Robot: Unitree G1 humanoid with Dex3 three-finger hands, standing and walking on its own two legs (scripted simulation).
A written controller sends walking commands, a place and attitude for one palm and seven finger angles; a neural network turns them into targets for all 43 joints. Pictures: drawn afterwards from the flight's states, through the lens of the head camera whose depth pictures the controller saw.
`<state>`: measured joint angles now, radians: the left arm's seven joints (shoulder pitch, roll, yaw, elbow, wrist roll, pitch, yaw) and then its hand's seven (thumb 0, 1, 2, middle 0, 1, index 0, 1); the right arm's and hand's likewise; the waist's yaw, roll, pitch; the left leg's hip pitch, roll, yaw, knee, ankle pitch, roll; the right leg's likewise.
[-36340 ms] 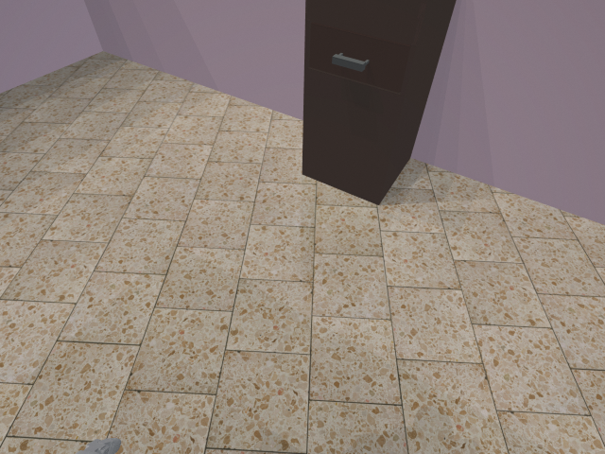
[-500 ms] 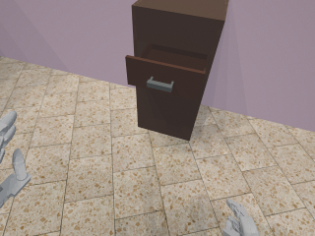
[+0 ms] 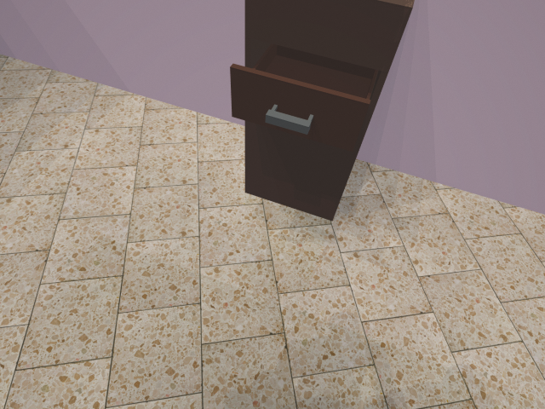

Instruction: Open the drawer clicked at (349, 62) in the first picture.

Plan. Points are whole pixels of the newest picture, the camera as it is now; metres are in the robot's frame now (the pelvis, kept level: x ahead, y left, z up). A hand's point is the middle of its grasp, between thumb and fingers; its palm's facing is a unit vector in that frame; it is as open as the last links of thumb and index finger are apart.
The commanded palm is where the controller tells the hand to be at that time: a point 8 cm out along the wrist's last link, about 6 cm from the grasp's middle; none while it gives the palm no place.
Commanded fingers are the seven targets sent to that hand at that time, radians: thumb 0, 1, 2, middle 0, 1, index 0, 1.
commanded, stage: let the arm hang, fingers relaxed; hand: left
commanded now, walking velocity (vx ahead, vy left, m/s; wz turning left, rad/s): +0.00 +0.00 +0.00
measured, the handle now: (290, 117) +0.84 -0.01 -0.11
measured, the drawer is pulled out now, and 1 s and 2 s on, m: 0.16 0.16 0.16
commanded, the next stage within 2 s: look to check the result in 0.64 s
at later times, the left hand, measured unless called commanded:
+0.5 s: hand out of the picture +0.11 +0.24 -0.14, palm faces -0.02 -0.93 -0.36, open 7.4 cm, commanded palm none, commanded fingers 0.00 0.90 0.90 -0.20 -0.30 -0.20 -0.30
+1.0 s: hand out of the picture +0.11 +0.22 -0.15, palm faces -0.04 -0.94 -0.34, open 7.4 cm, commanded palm none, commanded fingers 0.00 0.90 0.90 -0.20 -0.30 -0.20 -0.30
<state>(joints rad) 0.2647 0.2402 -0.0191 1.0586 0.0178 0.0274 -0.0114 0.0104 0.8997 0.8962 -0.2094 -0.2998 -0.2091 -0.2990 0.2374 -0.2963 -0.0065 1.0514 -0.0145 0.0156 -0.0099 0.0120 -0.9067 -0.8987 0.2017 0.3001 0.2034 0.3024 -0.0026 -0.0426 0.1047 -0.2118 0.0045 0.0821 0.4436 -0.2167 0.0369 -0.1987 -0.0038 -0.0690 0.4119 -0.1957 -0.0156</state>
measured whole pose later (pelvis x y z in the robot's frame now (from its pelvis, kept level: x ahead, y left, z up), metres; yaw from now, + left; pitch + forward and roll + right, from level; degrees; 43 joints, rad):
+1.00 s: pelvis +0.03 -0.03 +0.01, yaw +0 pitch -1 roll +0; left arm 0.11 0.32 0.01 1.14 0.01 -0.02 0.01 0.00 0.90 0.90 -0.21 -0.30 -0.21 -0.30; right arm 0.14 -0.32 0.00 1.14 -0.01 0.00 -0.01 0.01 -0.91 -0.90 0.20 0.30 0.20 0.30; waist -0.02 0.01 0.06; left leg -0.09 0.03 0.07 0.30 -0.19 -0.01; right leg -0.09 0.03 -0.07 0.28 -0.18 -0.05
